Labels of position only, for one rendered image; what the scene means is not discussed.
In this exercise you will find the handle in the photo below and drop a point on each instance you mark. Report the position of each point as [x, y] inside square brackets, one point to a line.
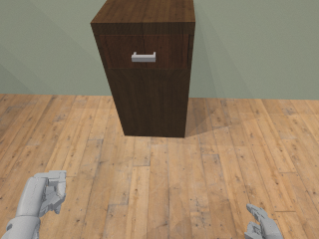
[144, 58]

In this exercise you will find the robot right hand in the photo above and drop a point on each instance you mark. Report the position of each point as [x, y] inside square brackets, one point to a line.
[267, 229]

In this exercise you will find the robot left hand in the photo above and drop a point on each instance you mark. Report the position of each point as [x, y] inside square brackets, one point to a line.
[49, 186]

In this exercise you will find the cabinet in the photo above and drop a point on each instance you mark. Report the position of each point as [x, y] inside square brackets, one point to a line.
[150, 102]

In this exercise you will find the left robot forearm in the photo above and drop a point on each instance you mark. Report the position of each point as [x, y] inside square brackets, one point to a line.
[23, 227]

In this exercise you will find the drawer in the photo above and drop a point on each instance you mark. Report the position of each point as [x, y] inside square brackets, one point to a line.
[171, 50]

